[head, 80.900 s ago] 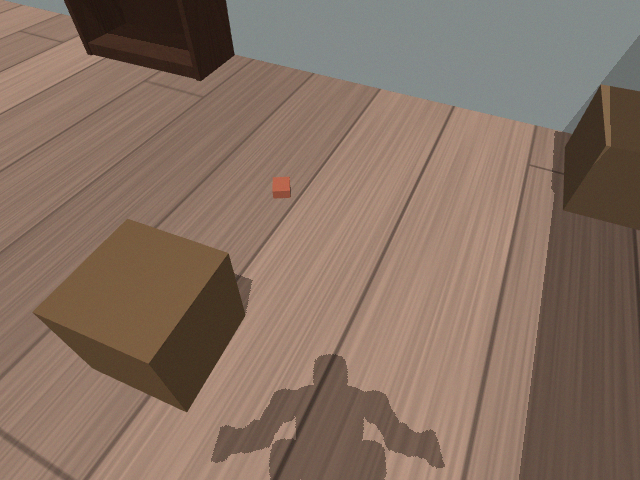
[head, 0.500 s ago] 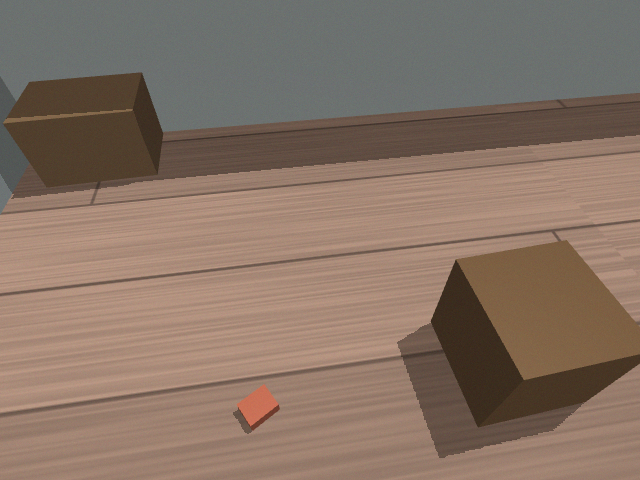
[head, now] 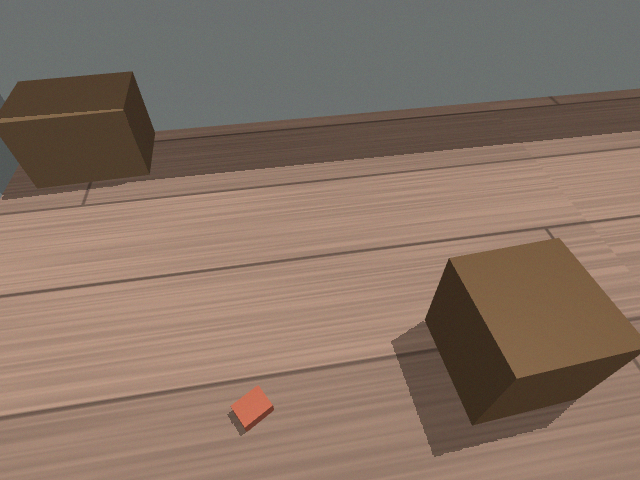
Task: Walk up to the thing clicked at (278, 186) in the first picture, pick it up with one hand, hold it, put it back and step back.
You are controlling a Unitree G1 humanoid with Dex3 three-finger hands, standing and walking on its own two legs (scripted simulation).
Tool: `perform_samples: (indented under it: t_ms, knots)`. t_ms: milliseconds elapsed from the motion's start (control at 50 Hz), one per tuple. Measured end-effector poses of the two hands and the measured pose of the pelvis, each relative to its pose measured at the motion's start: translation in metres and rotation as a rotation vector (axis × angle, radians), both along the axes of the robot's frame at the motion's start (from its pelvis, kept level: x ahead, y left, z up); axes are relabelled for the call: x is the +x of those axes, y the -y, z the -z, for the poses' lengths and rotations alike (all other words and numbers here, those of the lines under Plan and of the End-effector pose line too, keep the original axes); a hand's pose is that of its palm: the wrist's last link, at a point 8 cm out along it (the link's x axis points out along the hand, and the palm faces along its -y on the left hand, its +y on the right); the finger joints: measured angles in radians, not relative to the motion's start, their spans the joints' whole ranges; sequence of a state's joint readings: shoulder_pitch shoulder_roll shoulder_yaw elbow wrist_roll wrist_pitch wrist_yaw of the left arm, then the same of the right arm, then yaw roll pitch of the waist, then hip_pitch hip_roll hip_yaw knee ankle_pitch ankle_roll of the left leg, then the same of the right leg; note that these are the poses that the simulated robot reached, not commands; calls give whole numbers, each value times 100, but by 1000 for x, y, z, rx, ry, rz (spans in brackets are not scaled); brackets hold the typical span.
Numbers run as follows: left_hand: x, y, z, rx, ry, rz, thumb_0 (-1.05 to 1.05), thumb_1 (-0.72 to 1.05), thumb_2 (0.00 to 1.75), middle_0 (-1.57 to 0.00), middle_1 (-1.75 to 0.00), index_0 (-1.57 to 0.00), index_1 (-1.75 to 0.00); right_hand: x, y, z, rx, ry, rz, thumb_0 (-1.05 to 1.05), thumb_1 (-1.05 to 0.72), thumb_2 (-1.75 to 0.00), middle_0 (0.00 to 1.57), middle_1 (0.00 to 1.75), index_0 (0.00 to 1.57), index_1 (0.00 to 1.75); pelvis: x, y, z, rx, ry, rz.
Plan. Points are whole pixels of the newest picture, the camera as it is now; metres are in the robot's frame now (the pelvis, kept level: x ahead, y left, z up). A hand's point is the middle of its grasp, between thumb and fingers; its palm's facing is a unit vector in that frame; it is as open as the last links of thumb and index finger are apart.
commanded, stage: stand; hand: left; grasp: from above
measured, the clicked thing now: (252, 408) +0.46 +0.23 -0.76
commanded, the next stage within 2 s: step back in 0.56 s
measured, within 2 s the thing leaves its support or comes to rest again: neither
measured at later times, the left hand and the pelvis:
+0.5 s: hand out of the picture +0.08 +0.24 -0.16, palm faces -0.01 -0.94 -0.34, open 7.4 cm; pelvis +0.01 +0.00 +0.00, yaw +0 degrees
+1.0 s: hand out of the picture +0.09 +0.31 -0.18, palm faces -0.07 -0.94 -0.35, open 7.4 cm; pelvis -0.05 +0.05 -0.01, yaw -2 degrees
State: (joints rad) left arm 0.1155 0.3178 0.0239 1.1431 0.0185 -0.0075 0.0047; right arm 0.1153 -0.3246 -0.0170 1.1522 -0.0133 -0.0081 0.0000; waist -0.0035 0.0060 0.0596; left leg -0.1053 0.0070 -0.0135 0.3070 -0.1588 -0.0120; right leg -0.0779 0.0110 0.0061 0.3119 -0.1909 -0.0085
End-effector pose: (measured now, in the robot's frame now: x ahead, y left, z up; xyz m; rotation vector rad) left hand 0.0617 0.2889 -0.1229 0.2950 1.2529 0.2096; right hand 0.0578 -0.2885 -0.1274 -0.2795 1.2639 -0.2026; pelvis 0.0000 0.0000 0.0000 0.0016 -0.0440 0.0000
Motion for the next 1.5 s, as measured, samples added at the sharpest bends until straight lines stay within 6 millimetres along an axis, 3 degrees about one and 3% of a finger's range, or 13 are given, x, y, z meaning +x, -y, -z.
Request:
perform_samples:
  t_ms: [560, 680, 780, 880, 980, 1200, 1360, 1500]
  knots:
    - [10, 0, -2, 6, 14, 13, 0, 91, 90, -20, -30, -20, -30, 10, 6, -2, -5, 17, -9, 1, -91, -90, 21, 30, 20, 30, 6, 4, 0, 1, -2, 3]
    - [9, -13, 1, 22, 28, 4, 0, 90, 90, -20, -30, -21, -30, 9, 10, -1, -31, 12, -9, 1, -91, -90, 21, 30, 20, 30, -9, -1, 6, -16, -14, 10]
    - [12, -35, 6, 42, 37, 41, 1, 90, 90, -20, -30, -21, -30, -4, 6, -6, -71, 5, -1, 0, -91, -90, 21, 30, 20, 30, -21, -18, 11, 0, -26, 23]
    - [26, -60, 22, 31, 79, 66, 1, 90, 90, -20, -30, -20, -30, -29, -8, -6, -127, -18, -6, 0, -91, -90, 21, 30, 20, 30, -34, -42, 23, -9, -29, 20]
    - [28, -65, 21, 18, 85, 91, 1, 91, 90, -20, -30, -20, -30, -55, -27, -18, -128, -37, 17, 0, -91, -90, 21, 30, 21, 30, -48, -52, 14, -30, -27, 34]
    - [-12, -64, 19, 20, 50, 144, 0, 91, 90, -20, -30, -20, -30, -80, -39, -11, -101, 73, 48, 1, -90, -90, 21, 30, 21, 30, -83, -58, 18, -16, -11, 87]
    - [-57, -50, 9, 67, 68, 162, 0, 91, 90, -20, -30, -20, -30, -111, -15, 10, -59, 120, 58, 1, -90, -90, 21, 30, 21, 30, -123, -39, 29, -16, -1, 115]
    - [-100, -38, -10, 68, 95, 128, 1, 90, 90, -20, -30, -21, -30, -147, -3, 4, -55, 87, 48, 1, -91, -90, 21, 30, 21, 30, -155, -31, 17, 23, -7, 95]
